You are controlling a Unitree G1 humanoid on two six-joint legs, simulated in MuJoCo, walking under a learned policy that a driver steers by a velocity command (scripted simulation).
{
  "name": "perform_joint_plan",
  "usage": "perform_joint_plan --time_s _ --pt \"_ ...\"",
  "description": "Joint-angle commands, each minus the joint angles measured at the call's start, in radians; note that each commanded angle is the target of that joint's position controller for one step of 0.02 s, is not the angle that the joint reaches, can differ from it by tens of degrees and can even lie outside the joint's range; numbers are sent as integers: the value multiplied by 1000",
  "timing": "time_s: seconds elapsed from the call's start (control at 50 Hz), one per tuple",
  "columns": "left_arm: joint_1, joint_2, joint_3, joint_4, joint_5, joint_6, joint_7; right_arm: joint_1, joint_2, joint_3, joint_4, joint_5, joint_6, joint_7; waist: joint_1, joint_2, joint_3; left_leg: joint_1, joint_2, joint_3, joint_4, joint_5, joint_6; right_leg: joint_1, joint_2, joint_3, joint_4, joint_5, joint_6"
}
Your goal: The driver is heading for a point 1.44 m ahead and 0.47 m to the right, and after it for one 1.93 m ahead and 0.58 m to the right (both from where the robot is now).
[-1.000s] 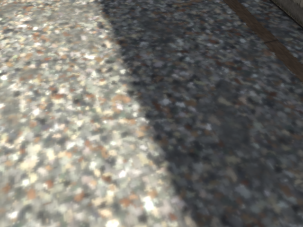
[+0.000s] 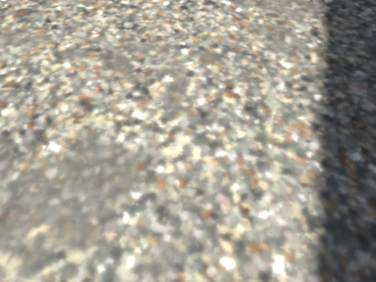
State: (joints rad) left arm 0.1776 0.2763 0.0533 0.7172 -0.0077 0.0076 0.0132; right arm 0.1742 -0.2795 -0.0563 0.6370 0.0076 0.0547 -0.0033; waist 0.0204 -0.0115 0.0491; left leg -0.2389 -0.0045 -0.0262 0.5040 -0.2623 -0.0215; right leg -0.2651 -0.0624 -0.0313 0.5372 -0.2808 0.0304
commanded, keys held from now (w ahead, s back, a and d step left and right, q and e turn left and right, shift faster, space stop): no key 0.06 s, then e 0.86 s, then w+e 0.08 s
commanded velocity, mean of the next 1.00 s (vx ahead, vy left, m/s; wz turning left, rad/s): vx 0.01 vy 0.00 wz -0.38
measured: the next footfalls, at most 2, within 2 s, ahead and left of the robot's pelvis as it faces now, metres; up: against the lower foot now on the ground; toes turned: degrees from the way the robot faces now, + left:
right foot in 0.50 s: +0.02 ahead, -0.12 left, +0.00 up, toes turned -13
left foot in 1.10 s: +0.13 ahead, +0.06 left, +0.00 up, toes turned -37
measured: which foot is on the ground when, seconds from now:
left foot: down 0.00-0.50, up 0.52-1.00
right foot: down 0.00-0.24, up 0.26-0.48, down 0.50-1.00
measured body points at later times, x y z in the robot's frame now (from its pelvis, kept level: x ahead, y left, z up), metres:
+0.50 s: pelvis +0.00 -0.02 -0.01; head +0.03 -0.05 +0.44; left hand +0.17 +0.25 -0.10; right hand +0.11 -0.33 -0.12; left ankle -0.01 +0.12 -0.73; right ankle -0.01 -0.11 -0.74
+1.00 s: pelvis +0.01 -0.04 +0.01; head +0.03 -0.08 +0.46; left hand +0.27 +0.15 -0.06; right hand +0.03 -0.37 -0.10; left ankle +0.10 +0.11 -0.70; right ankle -0.01 -0.11 -0.73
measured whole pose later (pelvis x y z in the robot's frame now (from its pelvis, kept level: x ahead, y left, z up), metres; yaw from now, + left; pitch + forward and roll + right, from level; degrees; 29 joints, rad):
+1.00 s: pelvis +0.01 -0.04 +0.01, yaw -28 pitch +2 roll +2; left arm 0.20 0.32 0.06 0.60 -0.01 0.04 0.03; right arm 0.11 -0.31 -0.09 0.73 0.01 -0.01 -0.03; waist 0.02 0.01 0.04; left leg -0.40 -0.03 -0.13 0.74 -0.34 -0.09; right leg -0.28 0.13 0.22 0.48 -0.21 -0.08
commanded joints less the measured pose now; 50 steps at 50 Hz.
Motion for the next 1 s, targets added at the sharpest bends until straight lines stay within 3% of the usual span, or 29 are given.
perform_joint_plan --time_s 0.02,0.04,0.06,0.08,0.12,0.14,0.16,0.2,0.24,0.28,0.32,0.36,0.42,0.46,0.48,0.5,0.52,0.54,0.56,0.6,0.64,0.7,0.84,0.92,0.96,1.0 --pt "31 41 -3 -68 36 -31 -5 10 -182 -33 -57 -34 -17 -8 32 264 -158 161 296 -305 -141 460 201 -109 -2 16 48 -173 6" --pt "-28 99 8 -65 32 -26 4 -28 -112 -18 -76 -37 -30 -1 -13 192 -128 110 262 -289 -160 337 240 -76 -10 38 85 -190 33" --pt "-42 100 10 -63 25 -24 4 -42 -83 -6 -61 -42 -42 1 -4 185 -115 100 223 -255 -161 265 212 -66 -6 41 59 -128 33" --pt "-20 83 6 -39 24 -22 5 -57 -82 -5 -52 -39 -50 -1 5 172 -118 100 180 -202 -154 190 173 -30 -7 40 3 -44 34" --pt "-9 96 3 -27 26 -15 2 -51 -79 -1 -34 -34 -61 -3 4 169 -89 63 139 -148 -145 135 113 34 -20 61 -79 143 35" --pt "0 114 4 -26 20 -14 -2 -40 -81 -1 -27 -37 -61 -5 0 152 -76 53 118 -127 -144 84 95 36 -21 60 -77 176 26" --pt "-2 154 15 -17 8 -15 -4 -22 -98 -8 -32 -35 -54 -10 -23 97 -40 58 102 -109 -148 52 86 -17 -7 60 -48 156 8" --pt "-23 141 15 -28 0 -15 -3 -4 -142 -24 -26 -29 -46 -21 -28 81 -24 80 141 -126 -144 86 114 -72 8 53 -2 138 1" --pt "-11 134 19 -32 -2 -11 0 6 -158 -37 -24 -22 -36 -31 -32 111 -31 105 205 -152 -144 188 169 -127 20 39 76 69 13" --pt "2 124 23 -39 -4 -2 -2 -4 -147 -39 -34 -22 -32 -37 -38 159 -50 111 290 -198 -150 303 241 -181 22 30 245 -161 16" --pt "-5 118 30 -56 -11 12 -8 -14 -142 -41 -35 -21 -40 -36 -44 135 -53 133 368 -221 -153 459 302 -268 -11 64 437 -327 19" --pt "10 106 29 -58 -11 25 -11 -63 -150 -48 -34 -11 -46 -31 -24 100 -59 127 349 -148 -140 513 286 -249 -27 53 415 -281 25" --pt "28 111 29 -70 -14 31 -25 -103 -162 -55 -30 -2 -36 -29 -17 133 -97 118 312 -53 -96 542 244 -140 -5 -2 283 -168 17" --pt "69 116 35 -72 -17 31 -37 -106 -166 -57 -20 15 -28 -31 7 138 -118 110 291 2 -21 483 196 -45 34 -51 105 -30 -11" --pt "104 128 43 -65 -12 29 -35 -85 -153 -54 -6 23 -28 -32 21 112 -127 68 260 45 59 380 148 42 65 -54 -13 81 -38" --pt "119 201 67 -75 -5 24 -24 -20 -118 -47 11 6 -32 -29 6 -60 -125 -69 179 136 258 138 59 167 -5 107 -114 364 -90" --pt "115 341 91 -121 10 12 -12 -69 -61 -23 -53 -48 -34 -31 -8 -333 -108 -389 5 147 551 -415 -49 260 -303 568 -175 709 -293" --pt "161 290 73 -129 44 -11 -25 -128 -110 -35 -54 -25 -39 -37 64 -189 -210 -391 -15 -39 719 -483 -44 243 -353 626 -198 669 -412" --pt "115 264 63 -130 41 -30 -30 -122 -132 -43 -49 0 -36 -39 32 -127 -158 -424 7 -61 767 -402 -33 217 -309 530 -194 595 -384" --pt "26 216 52 -137 1 -29 -16 -105 -154 -55 -16 -11 -34 -50 -5 -49 -106 -444 43 -71 704 -226 -28 196 -206 411 -181 460 -276" --pt "10 199 40 -148 -3 -19 -3 -75 -145 -57 0 -10 -33 -46 -26 -74 -124 -369 23 -63 702 -132 -46 161 -153 356 -188 512 -254" --pt "28 193 39 -157 -1 -12 8 -68 -121 -51 11 -4 -35 -43 -17 -77 -140 -371 6 -67 641 -78 -67 202 -133 350 -196 491 -256" --pt "26 211 50 -171 1 8 23 -110 -118 -52 9 -2 -50 -44 4 -121 -98 -356 -6 -98 406 -56 -93 184 -104 448 -207 255 -248" --pt "11 218 56 -180 3 16 20 -118 -116 -51 11 0 -68 -34 11 -131 -100 -291 -22 -107 304 -83 -86 148 -88 508 -185 231 -256" --pt "16 214 56 -182 -1 18 17 -114 -121 -50 11 5 -80 -24 17 -131 -121 -245 -27 -101 241 -83 -71 132 -73 547 -204 35 -263" --pt "17 211 54 -181 -5 18 13 -124 -125 -50 3 12 -97 -13 22 -152 -98 -196 -36 -88 167 -102 -50 91 -57 591 -228 -152 -267"
Keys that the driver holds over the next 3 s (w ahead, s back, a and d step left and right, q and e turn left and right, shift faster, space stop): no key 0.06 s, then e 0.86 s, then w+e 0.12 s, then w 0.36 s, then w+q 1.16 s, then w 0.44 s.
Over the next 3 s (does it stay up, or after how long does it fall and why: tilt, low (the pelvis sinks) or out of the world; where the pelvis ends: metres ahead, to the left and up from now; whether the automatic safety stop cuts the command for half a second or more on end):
stays up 0.90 -0.35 0.00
